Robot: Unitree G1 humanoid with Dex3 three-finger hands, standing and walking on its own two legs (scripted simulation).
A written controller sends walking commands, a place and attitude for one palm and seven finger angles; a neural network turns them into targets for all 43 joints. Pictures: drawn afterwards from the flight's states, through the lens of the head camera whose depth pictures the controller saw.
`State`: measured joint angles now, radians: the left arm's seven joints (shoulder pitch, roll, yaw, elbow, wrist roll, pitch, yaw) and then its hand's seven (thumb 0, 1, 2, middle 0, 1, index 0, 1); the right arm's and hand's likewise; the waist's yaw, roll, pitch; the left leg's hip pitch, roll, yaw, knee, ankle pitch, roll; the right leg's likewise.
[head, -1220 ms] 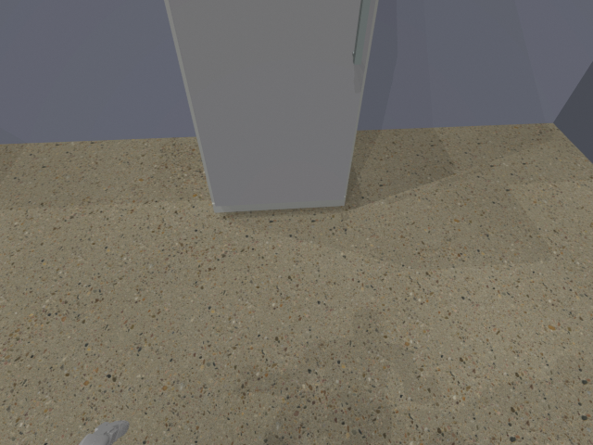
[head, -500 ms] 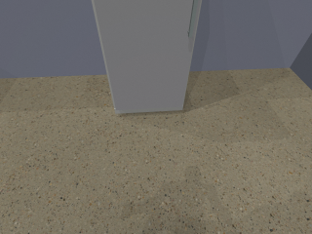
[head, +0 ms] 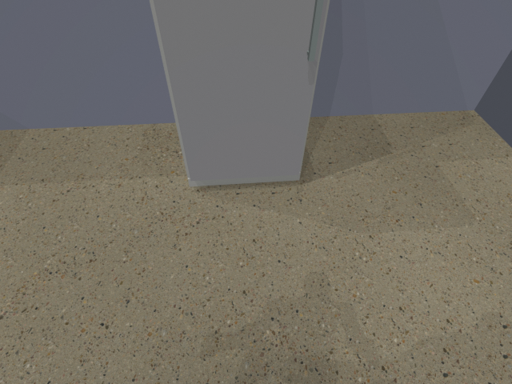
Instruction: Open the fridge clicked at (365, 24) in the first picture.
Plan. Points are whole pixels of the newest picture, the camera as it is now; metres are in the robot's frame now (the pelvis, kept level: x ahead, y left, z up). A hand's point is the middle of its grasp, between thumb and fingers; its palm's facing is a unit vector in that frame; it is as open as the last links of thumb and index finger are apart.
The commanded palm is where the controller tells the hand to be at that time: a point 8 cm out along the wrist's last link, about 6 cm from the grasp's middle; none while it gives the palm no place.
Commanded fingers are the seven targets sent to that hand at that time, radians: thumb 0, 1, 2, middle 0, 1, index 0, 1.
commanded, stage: look at it before walking up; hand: right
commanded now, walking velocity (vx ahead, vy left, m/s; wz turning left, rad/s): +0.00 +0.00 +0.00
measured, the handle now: out of the picture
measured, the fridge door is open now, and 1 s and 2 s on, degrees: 0 0 0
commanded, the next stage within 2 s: walk to a spot facing it in 0.32 s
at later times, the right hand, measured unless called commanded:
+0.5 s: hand out of the picture +0.08 -0.25 -0.16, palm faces -0.02 +0.94 -0.33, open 7.3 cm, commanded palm none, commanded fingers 0.00 -0.90 -0.90 0.20 0.30 0.20 0.30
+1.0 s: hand out of the picture +0.14 -0.24 -0.18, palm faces +0.14 +0.98 -0.14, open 7.3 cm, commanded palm none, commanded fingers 0.00 -0.90 -0.90 0.20 0.30 0.20 0.30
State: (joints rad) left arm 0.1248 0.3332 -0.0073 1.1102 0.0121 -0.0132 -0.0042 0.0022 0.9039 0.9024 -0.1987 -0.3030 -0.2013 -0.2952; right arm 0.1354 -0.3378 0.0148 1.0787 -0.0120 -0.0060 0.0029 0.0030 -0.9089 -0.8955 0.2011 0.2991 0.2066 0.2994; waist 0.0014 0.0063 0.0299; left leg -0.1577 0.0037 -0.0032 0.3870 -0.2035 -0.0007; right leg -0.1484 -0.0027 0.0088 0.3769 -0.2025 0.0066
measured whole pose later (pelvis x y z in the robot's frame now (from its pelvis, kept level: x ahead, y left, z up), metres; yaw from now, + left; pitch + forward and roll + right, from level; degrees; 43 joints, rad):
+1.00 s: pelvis +0.14 -0.06 +0.00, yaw -8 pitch +1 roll +1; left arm 0.49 0.07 0.01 1.16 0.01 -0.08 0.02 0.00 0.91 0.90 -0.20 -0.30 -0.20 -0.30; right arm 0.26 -0.18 -0.04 1.06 -0.03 -0.01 0.01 0.01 -0.92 -0.90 0.20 0.30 0.20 0.30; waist 0.03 0.04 0.03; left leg -0.58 0.12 0.06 1.00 -0.23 -0.03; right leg -0.04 0.03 -0.06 0.31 -0.29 -0.07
